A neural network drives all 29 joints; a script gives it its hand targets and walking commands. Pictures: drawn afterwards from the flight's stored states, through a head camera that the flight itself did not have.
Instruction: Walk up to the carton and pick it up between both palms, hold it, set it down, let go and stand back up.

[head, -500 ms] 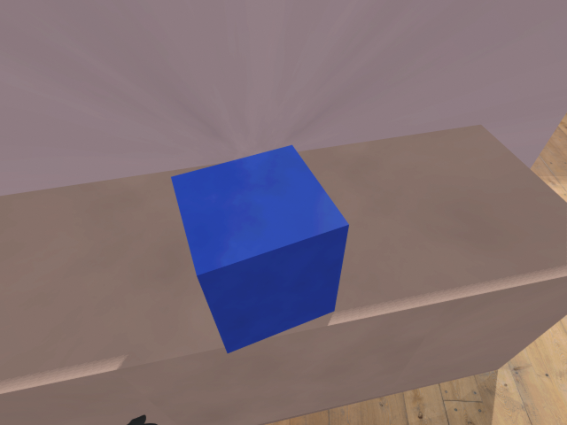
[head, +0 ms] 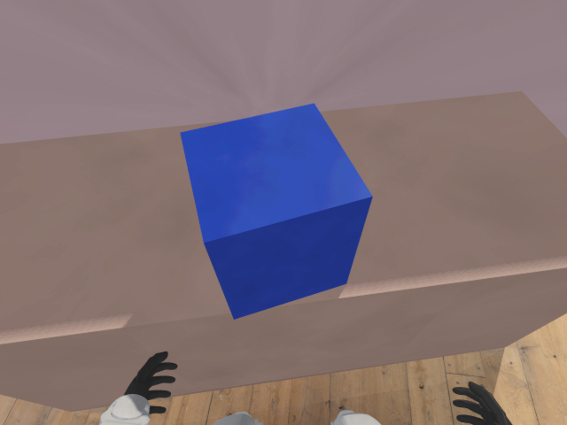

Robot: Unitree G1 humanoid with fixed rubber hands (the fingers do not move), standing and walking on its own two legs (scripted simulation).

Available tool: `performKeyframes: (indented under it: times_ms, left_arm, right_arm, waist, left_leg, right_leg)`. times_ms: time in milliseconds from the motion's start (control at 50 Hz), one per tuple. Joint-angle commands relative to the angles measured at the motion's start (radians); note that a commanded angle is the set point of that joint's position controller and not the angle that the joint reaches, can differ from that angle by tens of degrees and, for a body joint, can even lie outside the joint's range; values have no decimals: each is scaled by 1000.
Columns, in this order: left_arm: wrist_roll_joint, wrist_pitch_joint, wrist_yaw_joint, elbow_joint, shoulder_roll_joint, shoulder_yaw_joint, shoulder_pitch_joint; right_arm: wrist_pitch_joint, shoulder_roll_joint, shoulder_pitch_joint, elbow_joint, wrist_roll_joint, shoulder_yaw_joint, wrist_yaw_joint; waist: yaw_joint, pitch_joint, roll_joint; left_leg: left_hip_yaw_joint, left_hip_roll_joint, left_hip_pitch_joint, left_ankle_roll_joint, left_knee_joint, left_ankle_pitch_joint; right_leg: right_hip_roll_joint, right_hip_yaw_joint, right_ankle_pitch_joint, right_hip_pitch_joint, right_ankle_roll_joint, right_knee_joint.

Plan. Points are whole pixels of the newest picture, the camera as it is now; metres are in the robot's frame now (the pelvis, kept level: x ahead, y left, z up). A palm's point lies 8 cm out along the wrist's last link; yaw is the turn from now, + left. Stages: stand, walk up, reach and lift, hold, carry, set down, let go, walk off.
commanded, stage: reach and lift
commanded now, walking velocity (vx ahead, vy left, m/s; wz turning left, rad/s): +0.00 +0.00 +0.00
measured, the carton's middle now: (272, 216) +0.43 +0.04 +0.02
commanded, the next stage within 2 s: none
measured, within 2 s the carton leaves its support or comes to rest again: neither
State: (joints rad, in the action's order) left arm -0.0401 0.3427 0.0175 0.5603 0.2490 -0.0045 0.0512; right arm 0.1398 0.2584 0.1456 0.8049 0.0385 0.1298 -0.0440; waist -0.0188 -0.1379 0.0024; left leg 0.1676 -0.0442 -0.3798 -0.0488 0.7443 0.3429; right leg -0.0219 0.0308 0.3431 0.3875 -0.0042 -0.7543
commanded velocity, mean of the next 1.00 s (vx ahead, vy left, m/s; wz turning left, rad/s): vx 0.00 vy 0.00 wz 0.00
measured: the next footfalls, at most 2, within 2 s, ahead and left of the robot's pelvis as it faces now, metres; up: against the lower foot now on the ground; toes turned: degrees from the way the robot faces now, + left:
none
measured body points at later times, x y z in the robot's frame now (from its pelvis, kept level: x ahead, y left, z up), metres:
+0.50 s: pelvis +0.03 -0.02 +0.03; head +0.05 -0.01 +0.48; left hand +0.21 +0.22 -0.06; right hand +0.18 -0.25 -0.06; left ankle +0.04 +0.09 -0.71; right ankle +0.04 -0.12 -0.71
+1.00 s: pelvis +0.05 -0.02 +0.03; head +0.03 +0.00 +0.48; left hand +0.20 +0.22 -0.03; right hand +0.22 -0.22 -0.03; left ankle +0.04 +0.09 -0.71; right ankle +0.04 -0.12 -0.71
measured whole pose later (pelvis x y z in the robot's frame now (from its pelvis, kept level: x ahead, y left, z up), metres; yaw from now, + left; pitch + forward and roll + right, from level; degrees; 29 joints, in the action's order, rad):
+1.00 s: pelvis +0.05 -0.02 +0.03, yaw +3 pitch -4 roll +0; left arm 0.02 -0.24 0.09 0.55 0.18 0.00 0.27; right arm 0.40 0.18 0.25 0.74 -0.16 -0.04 -0.08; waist 0.04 -0.03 0.04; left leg 0.11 -0.02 -0.08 -0.01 0.35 0.20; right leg -0.02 -0.03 0.22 0.06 -0.04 -0.35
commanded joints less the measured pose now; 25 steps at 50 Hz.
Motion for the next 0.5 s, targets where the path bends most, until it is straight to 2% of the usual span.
performKeyframes:
  times_ms: [0,20,60,140,200,340,480]
  left_arm:
    - [-38,-14,23,-277,104,52,-15]
    - [-12,-37,40,-269,103,41,-45]
    - [-7,-71,55,-215,97,51,-40]
    - [-8,-103,56,-168,100,70,-55]
    - [-6,-134,51,-150,86,78,-54]
    - [30,-260,52,-149,68,73,-25]
    - [58,-377,59,-144,74,65,13]
  right_arm:
    - [46,167,47,-117,-47,47,-8]
    - [44,172,5,-127,-28,49,-22]
    - [41,144,17,-134,-25,21,-30]
    - [44,106,3,-125,-35,-13,-25]
    - [49,89,12,-149,-43,-28,-22]
    - [107,54,33,-219,-55,-48,-18]
    - [165,27,53,-235,-68,-64,-5]
  waist:
    - [-9,314,-20]
    - [-32,306,-22]
    - [-25,234,7]
    - [-10,160,-22]
    - [-3,151,-15]
    - [8,188,46]
    - [26,197,41]
  left_leg:
    - [-125,-31,424,82,-149,-203]
    - [-131,-46,428,70,-200,-165]
    - [-117,-26,349,62,-232,-123]
    - [-108,3,311,64,-260,-105]
    - [-108,13,340,60,-287,-131]
    - [-99,26,395,46,-344,-192]
    - [-93,27,417,47,-384,-228]
  right_leg:
    - [-8,-77,-264,58,-67,198]
    - [-9,-87,-203,79,-71,212]
    - [4,-57,-185,39,-66,246]
    - [16,-25,-167,4,-56,298]
    - [23,-13,-187,-21,-47,335]
    - [30,9,-276,-79,-25,397]
    - [38,15,-279,-121,-25,435]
